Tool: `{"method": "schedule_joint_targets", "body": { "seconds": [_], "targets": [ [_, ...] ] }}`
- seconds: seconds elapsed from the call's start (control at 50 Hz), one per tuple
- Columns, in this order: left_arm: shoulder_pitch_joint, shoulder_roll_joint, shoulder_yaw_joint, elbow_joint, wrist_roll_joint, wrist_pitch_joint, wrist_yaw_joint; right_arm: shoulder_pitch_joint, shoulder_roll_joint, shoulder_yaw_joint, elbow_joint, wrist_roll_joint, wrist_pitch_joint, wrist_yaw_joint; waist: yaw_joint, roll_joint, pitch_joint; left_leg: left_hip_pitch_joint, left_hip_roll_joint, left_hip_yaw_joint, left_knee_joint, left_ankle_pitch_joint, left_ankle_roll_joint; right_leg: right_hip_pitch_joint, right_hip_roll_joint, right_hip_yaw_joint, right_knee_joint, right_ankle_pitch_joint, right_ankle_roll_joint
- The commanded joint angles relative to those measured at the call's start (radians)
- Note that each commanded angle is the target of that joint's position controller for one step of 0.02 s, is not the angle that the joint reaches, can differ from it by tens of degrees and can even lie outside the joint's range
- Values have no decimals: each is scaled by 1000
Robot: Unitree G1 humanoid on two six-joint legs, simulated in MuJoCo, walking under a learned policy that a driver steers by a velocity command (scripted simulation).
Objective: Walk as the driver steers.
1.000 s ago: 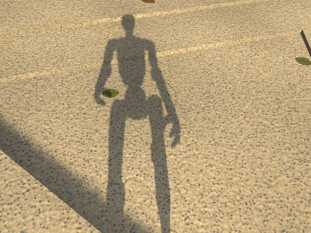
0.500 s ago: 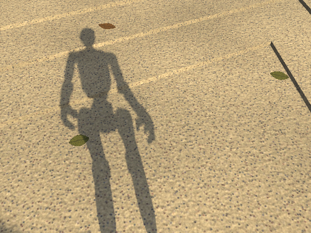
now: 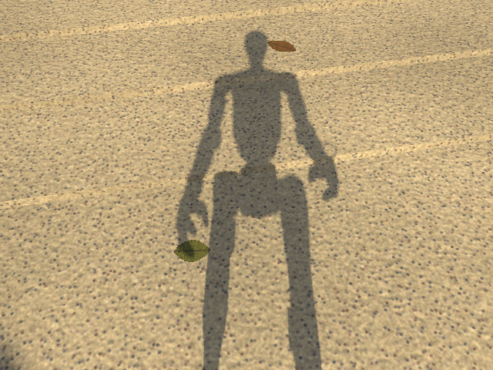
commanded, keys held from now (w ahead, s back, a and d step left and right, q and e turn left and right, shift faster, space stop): e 0.38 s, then s+e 0.40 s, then e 0.22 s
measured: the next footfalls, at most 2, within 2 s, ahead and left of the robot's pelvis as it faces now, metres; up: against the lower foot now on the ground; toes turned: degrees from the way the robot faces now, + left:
left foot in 0.14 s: +0.26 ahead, +0.14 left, +0.00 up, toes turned -5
right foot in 0.58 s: +0.14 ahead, -0.09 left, +0.00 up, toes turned -18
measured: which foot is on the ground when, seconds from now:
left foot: up 0.00-0.12, down 0.14-0.58, up 0.60-1.00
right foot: down 0.00-0.14, up 0.16-0.56, down 0.58-1.00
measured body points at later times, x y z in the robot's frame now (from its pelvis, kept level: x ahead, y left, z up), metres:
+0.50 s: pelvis +0.11 +0.04 -0.01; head +0.14 +0.03 +0.44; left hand +0.30 +0.29 -0.11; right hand +0.20 -0.25 -0.12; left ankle +0.22 +0.14 -0.74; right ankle +0.11 -0.09 -0.69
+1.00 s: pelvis +0.06 +0.05 +0.00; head +0.09 +0.03 +0.44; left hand +0.32 +0.22 -0.11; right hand +0.02 -0.25 -0.13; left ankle +0.12 +0.15 -0.72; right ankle +0.10 -0.08 -0.74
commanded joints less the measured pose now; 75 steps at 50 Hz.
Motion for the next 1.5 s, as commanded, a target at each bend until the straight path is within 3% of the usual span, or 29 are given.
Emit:
{"method": "schedule_joint_targets", "body": {
  "seconds": [0.02, 0.06, 0.12, 0.14, 0.16, 0.18, 0.2, 0.22, 0.28, 0.36, 0.48, 0.5, 0.56, 0.58, 0.6, 0.62, 0.64, 0.68, 0.74, 0.92, 1.02, 1.04, 1.06, 1.08, 1.1, 1.12, 1.18, 1.32, 1.5],
  "targets": [
    [-103, 179, 30, -90, -21, -25, 16, 3, 34, 9, -54, -14, -26, 32, -46, -146, -5, 446, -46, 32, -465, 303, -24, -286, -153, 104, -214, 462, -177],
    [-105, 192, 39, -87, -45, -13, 28, -43, 0, 5, -80, 2, -18, 37, -45, -156, 9, 383, -31, -23, -651, 272, -11, -90, -211, 190, -180, 416, -157],
    [-34, 169, 41, -76, -40, 9, 30, -31, -83, -30, -70, -32, -19, 35, -37, -108, -15, 499, -44, -2, -767, 305, 27, -5, -162, 221, -22, 336, -90],
    [6, 147, 39, -82, -25, 12, 28, 18, -133, -45, -67, -39, -22, 29, -42, -56, -63, 642, 27, -37, -747, 592, 49, -63, -88, 184, 101, 214, -46],
    [125, 55, 17, -79, -7, 8, 20, 96, -175, -55, -70, -55, -16, 24, -29, 123, -200, 978, 234, -171, -641, 942, 149, -317, 6, 132, 361, -198, 13],
    [156, 58, 2, -106, -23, 13, 23, 159, -178, -61, -68, -30, 0, 32, -69, 287, -378, 1058, 394, -368, -693, 831, 253, -395, 37, 113, 650, -464, 47],
    [130, 142, 29, -113, -32, 29, 24, 134, -152, -53, -86, -16, 10, 37, -72, 197, -373, 984, 363, -396, -745, 596, 251, -437, 18, 181, 792, -444, 55],
    [62, 167, 42, -136, -35, 51, 31, 64, -141, -48, -94, -13, 18, 35, -50, 137, -287, 888, 331, -348, -790, 386, 226, -501, -7, 159, 843, -369, 56],
    [18, 148, 60, -162, -22, 113, 57, -104, -96, -34, -102, -35, 30, 28, 21, 126, -122, 563, 242, -183, -918, 96, 216, -415, -58, 105, 836, -184, 77],
    [-36, 121, 69, -215, -16, 121, 55, -126, -105, -41, -84, -34, 22, 5, 32, 96, -86, 505, 256, -91, -961, 84, 239, -384, -62, 83, 733, -109, 66],
    [-148, 129, 64, -296, -15, 136, 19, -164, -149, -56, -75, -20, 56, -20, 28, 108, -107, 526, 292, 6, -924, 249, 241, -253, -72, 46, 505, -76, 49],
    [-70, 108, 54, -266, 28, 140, -17, -50, -99, -38, -31, -43, 69, 5, 27, 70, -124, 556, 267, 56, -847, 308, 222, -176, -40, 8, 446, -148, 12],
    [-72, 119, 55, -271, 8, 126, -51, -58, -152, -56, -26, -30, 98, 27, 35, 121, -87, 518, 235, 122, -741, 183, 116, -35, 1, -43, 163, 8, -30],
    [-92, 149, 61, -278, 18, 115, -47, -10, -144, -59, -12, -31, 110, 35, 18, 5, -36, 442, 187, 171, -622, 10, 48, 5, -24, 57, 17, 64, -39],
    [-133, 277, 79, -316, 22, 105, -37, 60, -81, -46, -36, -39, 127, 47, -41, -324, 6, 210, 45, 256, -346, -421, -36, 45, -316, 466, -72, 348, -96],
    [-87, 399, 109, -338, 28, 109, -33, -60, -74, -36, -93, -32, 146, 33, 44, -326, -1, 143, -38, 115, -195, -536, -33, -29, -443, 559, -82, 736, -221],
    [-79, 368, 108, -321, 29, 112, -27, -106, -75, -30, -98, -28, 156, 28, 47, -236, -10, 174, -26, 39, -103, -462, -17, -59, -374, 491, -72, 639, -239],
    [-235, 291, 88, -334, 16, 125, -19, -41, -105, -41, -58, -20, 146, 30, -40, -185, 19, 200, -38, 17, -73, -262, 10, -82, -219, 356, -68, 402, -167],
    [-250, 229, 77, -345, -6, 125, -17, -2, -120, -48, -35, -34, 144, 36, -29, -162, -39, 216, -63, 30, -3, -194, 4, -7, -187, 326, -47, 474, -169],
    [-188, 253, 90, -312, 12, 135, -25, -41, -106, -35, -84, -23, 136, 37, 43, -209, -24, 335, -105, 11, -402, -244, 8, 33, -172, 525, -135, -82, -180],
    [-256, 251, 90, -310, 6, 131, -34, 143, -104, -37, -43, -14, 104, 3, -53, -218, -10, 706, -156, 38, -816, -178, 73, -180, -83, 557, -179, -226, -89],
    [-249, 228, 87, -312, -1, 123, -26, 185, -160, -52, -36, -21, 96, -8, -67, -155, -14, 831, -62, -31, -903, -207, 86, -294, -14, 491, -113, -281, -23],
    [-218, 164, 79, -325, -18, 119, -22, 171, -276, -74, -67, -28, 91, -12, -57, 128, -39, 874, 238, -374, -1019, -459, 151, -430, 137, 293, 208, -318, 23],
    [-267, 222, 95, -323, 27, 113, -17, 45, -306, -75, -95, -43, 93, -1, -54, 154, 69, 643, 356, -488, -1081, -440, 225, -506, 182, 185, 438, -262, 29],
    [-291, 261, 108, -322, 40, 114, -21, 6, -228, -55, -101, -40, 94, 3, -24, 57, 89, 541, 308, -382, -1050, -355, 235, -432, 121, 209, 577, -187, 28],
    [-261, 279, 129, -337, -49, 106, 14, -61, -192, -54, -133, -50, 67, -8, 19, 149, 60, 552, 250, -327, -1026, -257, 207, -438, 103, 260, 687, -130, 51],
    [-174, 235, 118, -296, -21, 126, 37, -112, -109, -25, -164, -25, 61, -18, 21, 108, 44, 614, 178, -122, -963, -81, 163, -505, 101, 206, 922, -44, 89],
    [-309, 155, 69, -408, -19, 117, 20, 42, -183, -51, -146, -35, 84, -25, -71, 112, 32, 770, 217, -68, -961, -91, 228, -577, -20, 105, 653, -24, 152],
    [-282, 136, 61, -440, -34, 111, -20, -15, -218, -74, -148, 1, 93, 2, -32, 116, -39, 647, 291, 45, -806, 124, 195, -220, -22, -49, 234, -69, 18]
  ]
}}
